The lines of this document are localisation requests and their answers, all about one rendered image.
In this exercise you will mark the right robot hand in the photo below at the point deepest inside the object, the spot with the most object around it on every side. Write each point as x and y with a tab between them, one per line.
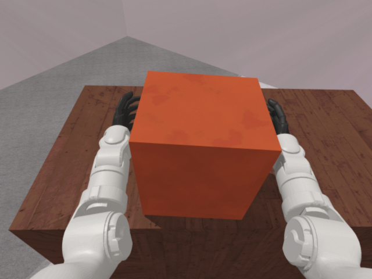
278	117

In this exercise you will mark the right robot forearm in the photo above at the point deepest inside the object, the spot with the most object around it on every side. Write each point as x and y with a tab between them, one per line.
300	191

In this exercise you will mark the left robot hand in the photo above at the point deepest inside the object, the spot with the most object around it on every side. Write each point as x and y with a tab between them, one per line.
122	115

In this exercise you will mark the left robot forearm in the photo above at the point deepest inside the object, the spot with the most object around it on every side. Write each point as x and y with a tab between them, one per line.
109	176

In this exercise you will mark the carton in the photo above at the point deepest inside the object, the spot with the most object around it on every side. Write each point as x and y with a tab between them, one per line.
201	145

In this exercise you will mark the robot left upper arm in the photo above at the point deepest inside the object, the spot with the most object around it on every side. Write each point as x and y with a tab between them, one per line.
93	247

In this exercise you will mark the robot right upper arm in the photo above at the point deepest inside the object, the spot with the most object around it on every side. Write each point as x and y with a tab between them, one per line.
323	249

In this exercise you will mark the pedestal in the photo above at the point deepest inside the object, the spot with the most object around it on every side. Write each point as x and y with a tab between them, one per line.
334	127

